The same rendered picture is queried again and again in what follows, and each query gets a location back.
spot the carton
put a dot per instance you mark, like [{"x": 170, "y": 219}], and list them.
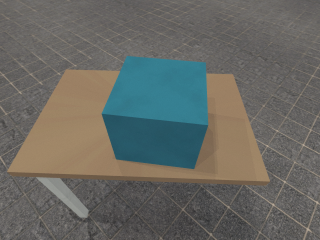
[{"x": 157, "y": 111}]

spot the table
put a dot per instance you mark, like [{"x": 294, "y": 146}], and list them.
[{"x": 70, "y": 140}]

